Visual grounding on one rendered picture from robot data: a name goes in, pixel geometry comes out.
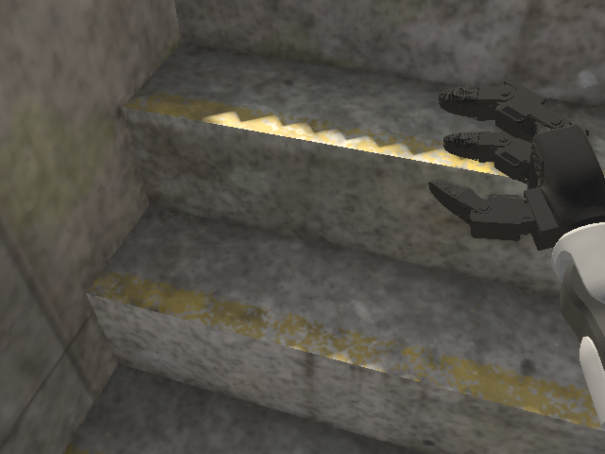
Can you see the robot right forearm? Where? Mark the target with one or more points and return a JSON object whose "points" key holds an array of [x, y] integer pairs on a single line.
{"points": [[578, 259]]}

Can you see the right robot hand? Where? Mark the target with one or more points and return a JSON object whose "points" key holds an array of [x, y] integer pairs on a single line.
{"points": [[565, 183]]}

